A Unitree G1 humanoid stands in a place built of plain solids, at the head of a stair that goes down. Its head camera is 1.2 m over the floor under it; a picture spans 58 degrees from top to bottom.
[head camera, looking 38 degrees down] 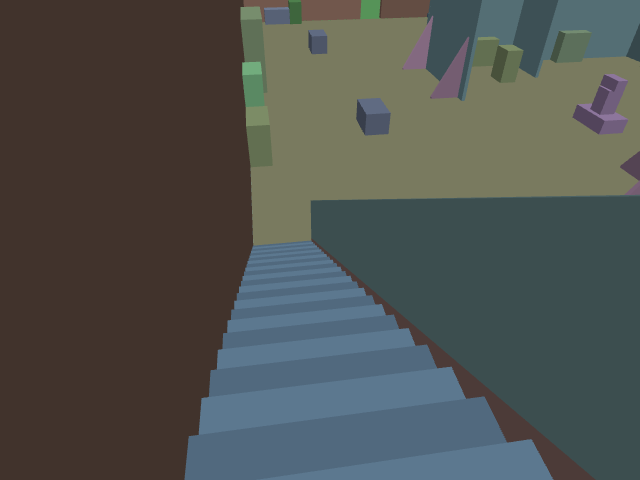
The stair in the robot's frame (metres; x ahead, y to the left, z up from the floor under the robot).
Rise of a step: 0.17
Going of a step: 0.26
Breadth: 1.14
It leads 8 degrees to the left of straight ahead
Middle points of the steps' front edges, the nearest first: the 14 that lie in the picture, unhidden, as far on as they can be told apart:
0.63 -0.12 -0.17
0.88 -0.08 -0.33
1.14 -0.05 -0.50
1.40 -0.01 -0.66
1.66 0.03 -0.83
1.92 0.06 -1.00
2.17 0.10 -1.16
2.43 0.14 -1.33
2.69 0.17 -1.50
2.95 0.21 -1.66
3.20 0.25 -1.83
3.46 0.28 -2.00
3.72 0.32 -2.16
3.98 0.36 -2.33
